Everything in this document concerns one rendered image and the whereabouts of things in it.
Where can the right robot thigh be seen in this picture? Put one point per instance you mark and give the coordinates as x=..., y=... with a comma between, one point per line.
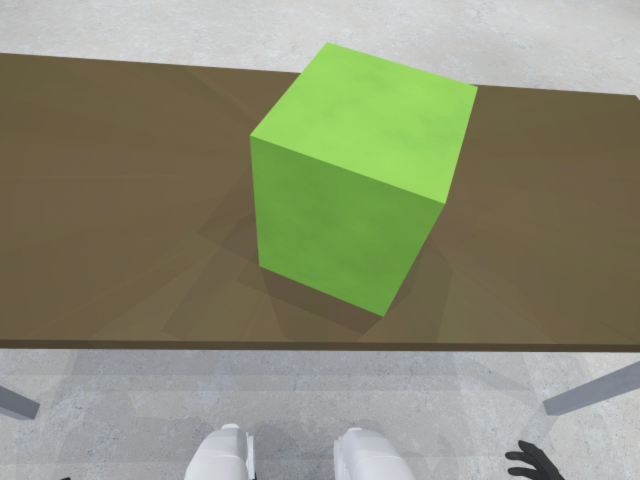
x=368, y=455

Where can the robot thigh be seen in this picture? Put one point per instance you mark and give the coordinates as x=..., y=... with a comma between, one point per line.
x=225, y=454
x=368, y=455

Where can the left robot thigh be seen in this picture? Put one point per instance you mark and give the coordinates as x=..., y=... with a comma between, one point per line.
x=225, y=454

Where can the table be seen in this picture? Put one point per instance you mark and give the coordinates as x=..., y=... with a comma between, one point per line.
x=127, y=221

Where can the carton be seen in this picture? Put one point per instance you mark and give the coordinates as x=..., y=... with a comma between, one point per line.
x=351, y=169

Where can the right robot hand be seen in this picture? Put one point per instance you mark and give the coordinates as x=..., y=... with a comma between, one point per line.
x=545, y=469

